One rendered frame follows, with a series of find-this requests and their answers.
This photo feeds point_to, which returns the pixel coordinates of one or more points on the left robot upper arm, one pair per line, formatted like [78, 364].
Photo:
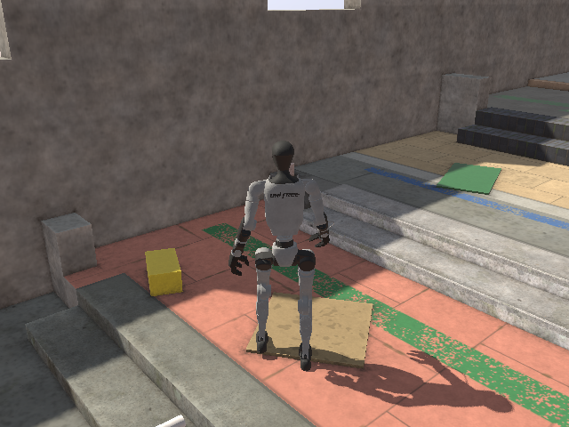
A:
[251, 204]

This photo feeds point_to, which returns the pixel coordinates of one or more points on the robot left hand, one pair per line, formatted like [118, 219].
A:
[233, 263]

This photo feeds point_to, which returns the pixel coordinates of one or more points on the robot right hand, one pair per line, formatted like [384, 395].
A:
[322, 243]

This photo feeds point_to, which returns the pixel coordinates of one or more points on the right robot upper arm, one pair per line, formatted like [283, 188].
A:
[315, 200]

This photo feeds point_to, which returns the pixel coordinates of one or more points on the robot torso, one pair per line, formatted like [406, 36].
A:
[284, 205]

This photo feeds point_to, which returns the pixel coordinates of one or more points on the robot right foot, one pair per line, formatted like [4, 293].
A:
[305, 363]

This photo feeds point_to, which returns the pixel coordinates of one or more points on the robot left forearm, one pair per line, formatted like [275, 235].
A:
[241, 240]

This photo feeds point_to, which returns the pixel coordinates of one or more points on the robot right forearm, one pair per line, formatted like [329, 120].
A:
[323, 229]

